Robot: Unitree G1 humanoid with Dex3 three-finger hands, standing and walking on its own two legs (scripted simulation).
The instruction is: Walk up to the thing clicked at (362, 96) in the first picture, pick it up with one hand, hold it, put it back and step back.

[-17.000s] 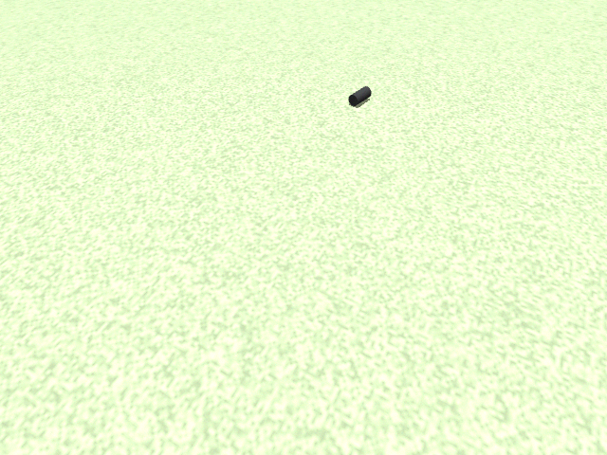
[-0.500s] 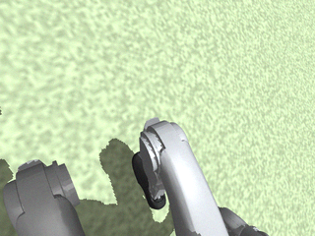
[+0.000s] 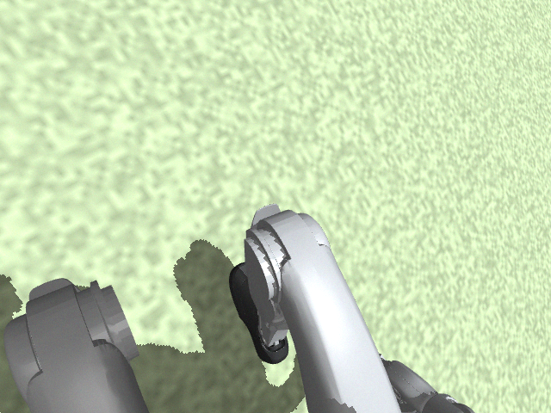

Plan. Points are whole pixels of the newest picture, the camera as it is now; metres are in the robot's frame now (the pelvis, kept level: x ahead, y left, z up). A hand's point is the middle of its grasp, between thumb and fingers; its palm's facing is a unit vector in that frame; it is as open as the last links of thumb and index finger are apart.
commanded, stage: close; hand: left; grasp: from above
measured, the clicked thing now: out of the picture +0.47 +0.32 -0.27
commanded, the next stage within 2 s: settle in 0.54 s
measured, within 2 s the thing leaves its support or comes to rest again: leaves its support in 1.02 s
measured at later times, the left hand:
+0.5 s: hand out of the picture +0.46 +0.31 -0.24, palm faces -0.44 -0.15 -0.88, open 9.7 cm
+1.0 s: hand out of the picture +0.45 +0.32 -0.24, palm faces -0.45 -0.16 -0.88, open 9.7 cm
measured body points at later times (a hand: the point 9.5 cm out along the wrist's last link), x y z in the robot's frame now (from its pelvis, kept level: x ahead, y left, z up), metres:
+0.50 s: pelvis +0.00 +0.00 +0.00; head +0.27 +0.13 +0.33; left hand +0.48 +0.31 -0.19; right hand +0.05 -0.25 -0.05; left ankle +0.05 +0.12 -0.27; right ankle +0.13 -0.14 -0.27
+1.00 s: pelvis +0.00 +0.00 +0.00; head +0.27 +0.14 +0.34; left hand +0.47 +0.32 -0.18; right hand +0.05 -0.25 -0.05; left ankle +0.05 +0.12 -0.27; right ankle +0.13 -0.14 -0.27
